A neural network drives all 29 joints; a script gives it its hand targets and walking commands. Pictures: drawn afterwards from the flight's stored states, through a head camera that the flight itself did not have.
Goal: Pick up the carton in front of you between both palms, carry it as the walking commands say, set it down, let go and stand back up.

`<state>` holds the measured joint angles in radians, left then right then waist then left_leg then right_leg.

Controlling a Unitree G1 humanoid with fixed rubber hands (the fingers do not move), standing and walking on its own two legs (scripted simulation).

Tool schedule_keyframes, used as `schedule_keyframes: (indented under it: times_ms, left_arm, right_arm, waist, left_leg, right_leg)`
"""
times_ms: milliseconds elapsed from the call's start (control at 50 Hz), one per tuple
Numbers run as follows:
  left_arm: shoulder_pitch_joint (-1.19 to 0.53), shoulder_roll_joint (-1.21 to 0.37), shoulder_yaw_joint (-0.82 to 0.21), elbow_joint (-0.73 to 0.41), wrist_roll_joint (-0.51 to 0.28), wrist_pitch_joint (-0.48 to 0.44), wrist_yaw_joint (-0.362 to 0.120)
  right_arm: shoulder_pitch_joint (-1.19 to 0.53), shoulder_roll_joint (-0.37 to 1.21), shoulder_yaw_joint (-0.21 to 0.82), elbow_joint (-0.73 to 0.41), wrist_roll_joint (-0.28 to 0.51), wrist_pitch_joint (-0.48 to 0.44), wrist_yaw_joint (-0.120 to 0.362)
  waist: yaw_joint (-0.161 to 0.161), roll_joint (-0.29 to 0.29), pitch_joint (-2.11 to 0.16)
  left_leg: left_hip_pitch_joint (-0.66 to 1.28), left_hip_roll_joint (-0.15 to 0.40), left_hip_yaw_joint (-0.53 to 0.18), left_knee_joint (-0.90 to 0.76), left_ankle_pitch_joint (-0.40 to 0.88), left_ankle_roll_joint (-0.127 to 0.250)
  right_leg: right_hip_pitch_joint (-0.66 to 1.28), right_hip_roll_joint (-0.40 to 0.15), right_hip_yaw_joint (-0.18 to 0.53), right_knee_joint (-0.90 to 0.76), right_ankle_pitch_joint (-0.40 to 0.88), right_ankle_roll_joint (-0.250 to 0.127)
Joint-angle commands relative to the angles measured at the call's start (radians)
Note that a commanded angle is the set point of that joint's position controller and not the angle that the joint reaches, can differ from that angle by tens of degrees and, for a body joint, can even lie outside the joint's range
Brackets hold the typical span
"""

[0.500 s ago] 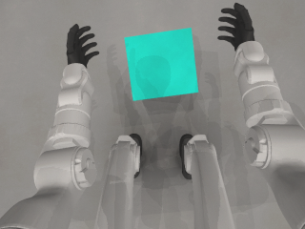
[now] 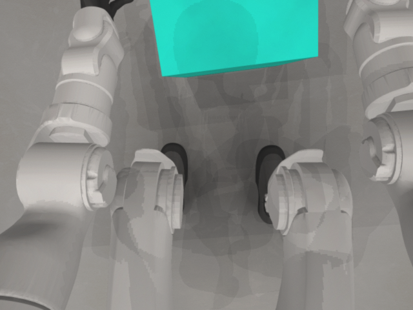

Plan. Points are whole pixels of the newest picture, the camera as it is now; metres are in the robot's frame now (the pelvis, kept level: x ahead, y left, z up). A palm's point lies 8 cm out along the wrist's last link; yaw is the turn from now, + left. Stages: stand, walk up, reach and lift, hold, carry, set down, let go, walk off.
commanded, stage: reach and lift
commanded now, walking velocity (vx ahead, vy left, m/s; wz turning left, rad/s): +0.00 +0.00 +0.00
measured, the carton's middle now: (228, 9) +0.53 -0.02 -0.26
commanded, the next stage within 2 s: none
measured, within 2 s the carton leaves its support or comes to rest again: leaves its support in 0.84 s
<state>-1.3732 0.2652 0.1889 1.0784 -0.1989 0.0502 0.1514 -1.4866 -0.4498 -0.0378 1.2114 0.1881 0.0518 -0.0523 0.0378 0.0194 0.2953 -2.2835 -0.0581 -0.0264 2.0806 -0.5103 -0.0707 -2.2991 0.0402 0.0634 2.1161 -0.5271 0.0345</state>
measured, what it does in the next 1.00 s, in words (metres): stands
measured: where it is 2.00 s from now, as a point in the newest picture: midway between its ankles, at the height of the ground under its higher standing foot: (220, 195)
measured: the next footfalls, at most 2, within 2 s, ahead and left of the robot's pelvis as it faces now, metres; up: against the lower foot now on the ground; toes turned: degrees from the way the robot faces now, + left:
none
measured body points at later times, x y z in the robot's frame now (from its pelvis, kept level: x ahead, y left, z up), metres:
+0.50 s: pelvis +0.00 +0.00 -0.02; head +0.37 -0.02 +0.24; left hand +0.54 +0.16 -0.20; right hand +0.56 -0.18 -0.20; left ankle +0.13 +0.13 -0.35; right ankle +0.11 -0.13 -0.35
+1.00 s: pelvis +0.01 +0.00 -0.02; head +0.35 -0.03 +0.27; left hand +0.55 +0.14 -0.16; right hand +0.55 -0.16 -0.17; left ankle +0.13 +0.13 -0.35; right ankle +0.12 -0.13 -0.35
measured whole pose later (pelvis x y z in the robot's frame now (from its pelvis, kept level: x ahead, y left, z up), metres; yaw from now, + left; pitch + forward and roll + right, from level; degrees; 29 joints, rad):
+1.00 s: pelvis +0.01 +0.00 -0.02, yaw -1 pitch +39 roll +2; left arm -1.24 0.16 0.27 0.89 -0.13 0.17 0.18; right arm -1.31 -0.26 -0.08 0.98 0.12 0.18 -0.13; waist 0.02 0.03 0.19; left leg -2.29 -0.09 -0.06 2.18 -0.57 -0.09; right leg -2.30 0.06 0.06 2.21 -0.58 0.05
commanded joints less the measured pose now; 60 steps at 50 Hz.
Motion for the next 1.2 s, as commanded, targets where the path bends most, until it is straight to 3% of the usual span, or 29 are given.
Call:
schedule_keyframes:
  times_ms: [0, 180, 360, 540, 580, 640, 680, 760, 840, 900, 960, 1040, 1120, 1180]
  left_arm:
    - [-0.249, 0.137, -0.010, -0.085, -0.021, -0.042, 0.005]
    - [-0.158, 0.127, -0.064, -0.074, -0.062, -0.069, -0.005]
    - [-0.170, 0.104, -0.061, -0.061, -0.048, -0.067, 0.001]
    - [-0.282, -0.023, -0.122, -0.038, -0.062, -0.068, 0.011]
    - [-0.274, -0.048, -0.103, -0.012, -0.031, -0.072, 0.014]
    - [-0.484, -0.469, -0.204, -0.053, -0.016, -0.062, -0.072]
    - [-0.559, -0.683, -0.208, -0.063, 0.030, -0.033, -0.143]
    - [-0.594, -0.885, -0.188, -0.141, 0.082, 0.023, -0.232]
    - [-0.587, -1.028, -0.236, -0.245, 0.040, 0.049, -0.258]
    - [-0.574, -1.119, -0.295, -0.335, 0.000, 0.080, -0.260]
    - [-0.567, -1.174, -0.356, -0.446, -0.011, 0.119, -0.256]
    - [-0.522, -1.208, -0.377, -0.548, 0.037, 0.179, -0.258]
    - [-0.416, -1.231, -0.265, -0.394, 0.151, 0.239, -0.281]
    - [-0.387, -1.228, -0.162, -0.310, 0.232, 0.263, -0.299]
  right_arm:
    - [-0.287, -0.140, 0.013, -0.104, 0.024, -0.040, -0.012]
    - [-0.182, -0.064, 0.041, -0.178, 0.054, -0.056, -0.039]
    - [-0.172, -0.040, 0.023, -0.128, 0.036, -0.052, -0.037]
    - [-0.278, 0.071, 0.077, -0.102, 0.040, -0.061, -0.040]
    - [-0.279, 0.133, 0.085, -0.086, 0.030, -0.060, -0.035]
    - [-0.475, 0.576, 0.195, -0.122, 0.040, -0.051, 0.046]
    - [-0.533, 0.799, 0.199, -0.134, 0.016, -0.026, 0.114]
    - [-0.509, 1.000, 0.146, -0.195, -0.035, 0.017, 0.190]
    - [-0.507, 1.122, 0.179, -0.332, -0.013, 0.037, 0.206]
    - [-0.519, 1.200, 0.244, -0.476, 0.014, 0.057, 0.193]
    - [-0.491, 1.274, 0.287, -0.602, 0.007, 0.098, 0.173]
    - [-0.396, 1.363, 0.294, -0.651, -0.046, 0.172, 0.171]
    - [-0.285, 1.409, 0.191, -0.489, -0.141, 0.236, 0.200]
    - [-0.268, 1.407, 0.088, -0.406, -0.216, 0.256, 0.220]
  waist:
    - [0.004, -0.072, -1.224]
    - [-0.003, -0.090, -1.273]
    - [-0.007, -0.063, -1.128]
    - [-0.018, -0.063, -1.115]
    - [0.005, -0.070, -1.098]
    - [0.012, -0.071, -1.099]
    - [0.002, -0.063, -1.067]
    - [-0.009, -0.047, -1.058]
    - [-0.021, -0.038, -1.279]
    - [-0.031, -0.056, -1.522]
    - [-0.042, -0.079, -1.732]
    - [-0.032, -0.076, -1.740]
    - [-0.003, -0.081, -1.404]
    - [0.004, -0.083, -1.277]
  left_leg:
    - [0.616, 0.028, 0.089, -0.090, 0.251, 0.002]
    - [0.573, 0.016, 0.098, -0.034, 0.362, 0.012]
    - [0.539, 0.015, 0.085, -0.063, 0.262, 0.008]
    - [0.583, -0.011, 0.075, -0.082, 0.219, 0.014]
    - [0.592, -0.019, 0.080, -0.089, 0.212, 0.020]
    - [0.550, -0.042, 0.082, -0.071, 0.232, 0.032]
    - [0.529, -0.059, 0.091, -0.057, 0.207, 0.035]
    - [0.509, -0.079, 0.118, -0.037, 0.225, 0.036]
    - [0.592, -0.088, 0.130, -0.020, 0.350, 0.034]
    - [0.667, -0.096, 0.137, -0.017, 0.445, 0.027]
    - [0.711, -0.106, 0.146, -0.042, 0.458, 0.017]
    - [0.723, -0.119, 0.159, -0.116, 0.351, 0.018]
    - [0.586, -0.120, 0.153, -0.227, 0.124, 0.034]
    - [0.554, -0.119, 0.143, -0.299, 0.040, 0.046]
  right_leg:
    - [0.641, -0.036, -0.057, -0.124, 0.226, -0.003]
    - [0.732, -0.017, -0.063, -0.070, 0.399, 0.006]
    - [0.577, -0.020, -0.075, -0.099, 0.246, -0.002]
    - [0.578, -0.003, -0.073, -0.122, 0.190, -0.010]
    - [0.577, 0.005, -0.074, -0.127, 0.182, -0.007]
    - [0.573, 0.036, -0.067, -0.114, 0.216, -0.012]
    - [0.538, 0.054, -0.079, -0.104, 0.200, -0.012]
    - [0.501, 0.076, -0.108, -0.088, 0.220, -0.024]
    - [0.598, 0.084, -0.128, -0.068, 0.354, -0.025]
    - [0.762, 0.088, -0.136, -0.064, 0.473, -0.020]
    - [0.900, 0.100, -0.143, -0.087, 0.521, -0.009]
    - [0.882, 0.120, -0.157, -0.166, 0.401, 0.000]
    - [0.695, 0.124, -0.157, -0.283, 0.149, -0.004]
    - [0.653, 0.125, -0.148, -0.353, 0.053, -0.011]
